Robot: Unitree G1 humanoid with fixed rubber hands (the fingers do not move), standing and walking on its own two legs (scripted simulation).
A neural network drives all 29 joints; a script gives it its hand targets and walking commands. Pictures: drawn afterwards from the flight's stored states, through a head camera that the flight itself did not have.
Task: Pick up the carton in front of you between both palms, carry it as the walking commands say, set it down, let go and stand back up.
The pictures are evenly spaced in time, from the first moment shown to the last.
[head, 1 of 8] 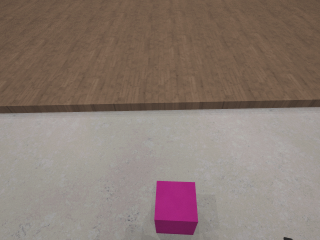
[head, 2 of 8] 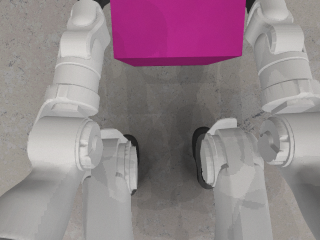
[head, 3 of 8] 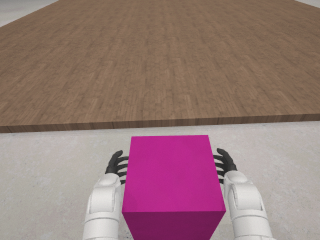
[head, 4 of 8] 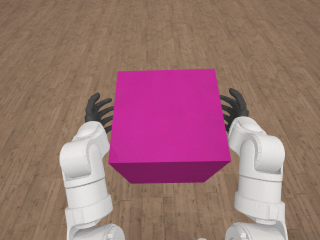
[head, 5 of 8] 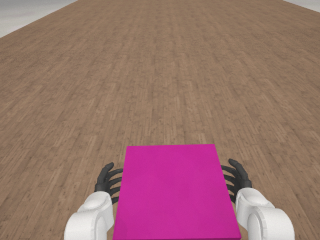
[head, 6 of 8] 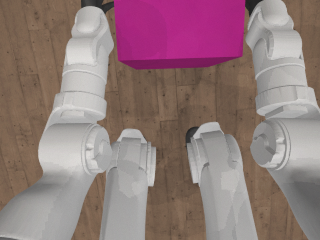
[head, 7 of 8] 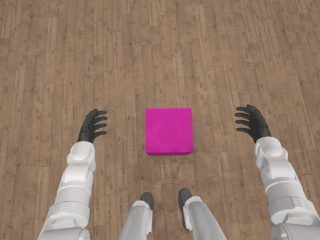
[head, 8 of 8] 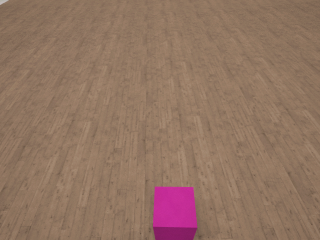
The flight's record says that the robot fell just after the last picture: no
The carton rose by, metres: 0.85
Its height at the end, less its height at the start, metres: +0.09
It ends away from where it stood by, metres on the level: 2.45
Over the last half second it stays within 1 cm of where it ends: yes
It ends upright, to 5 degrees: yes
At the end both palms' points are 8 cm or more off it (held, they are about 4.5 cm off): yes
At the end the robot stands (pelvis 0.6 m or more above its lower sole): yes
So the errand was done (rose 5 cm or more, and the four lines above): yes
